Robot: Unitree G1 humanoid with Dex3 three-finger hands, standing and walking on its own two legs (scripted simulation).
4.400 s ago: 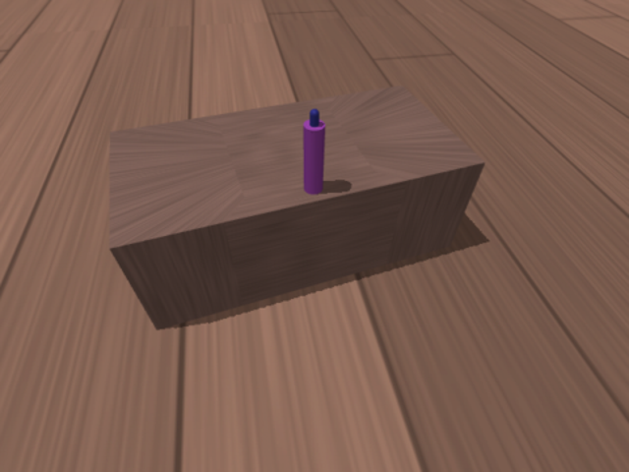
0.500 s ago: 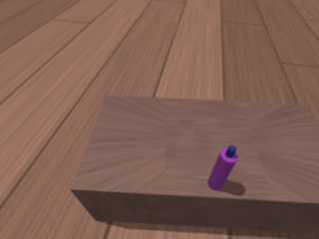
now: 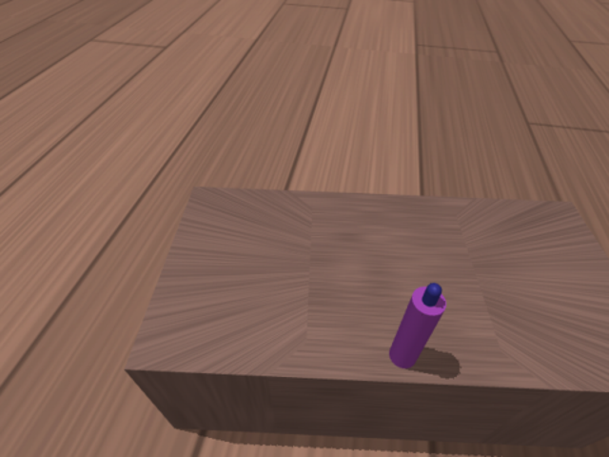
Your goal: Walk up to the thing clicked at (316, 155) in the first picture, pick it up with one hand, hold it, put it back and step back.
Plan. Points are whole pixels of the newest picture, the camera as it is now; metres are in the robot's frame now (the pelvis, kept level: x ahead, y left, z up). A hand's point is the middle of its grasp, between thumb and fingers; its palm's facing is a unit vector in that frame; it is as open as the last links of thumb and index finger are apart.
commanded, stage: stand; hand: right
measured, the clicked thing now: (417, 325) +0.42 -0.22 -0.20
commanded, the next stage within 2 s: go down in 1.88 s
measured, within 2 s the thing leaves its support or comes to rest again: neither
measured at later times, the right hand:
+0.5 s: hand out of the picture +0.07 -0.26 -0.16, palm faces -0.02 +0.94 -0.33, open 7.3 cm
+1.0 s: hand out of the picture +0.07 -0.27 -0.16, palm faces -0.03 +0.94 -0.33, open 7.3 cm
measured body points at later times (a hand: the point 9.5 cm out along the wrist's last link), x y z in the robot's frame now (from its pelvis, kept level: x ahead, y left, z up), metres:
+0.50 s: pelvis +0.00 -0.01 +0.00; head +0.01 -0.01 +0.45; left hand +0.07 +0.29 -0.13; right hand +0.07 -0.31 -0.14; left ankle -0.01 +0.12 -0.75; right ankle +0.00 -0.13 -0.75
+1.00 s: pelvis +0.00 -0.02 +0.00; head +0.01 -0.02 +0.45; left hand +0.08 +0.29 -0.13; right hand +0.07 -0.32 -0.14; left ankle -0.01 +0.12 -0.75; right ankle +0.00 -0.13 -0.75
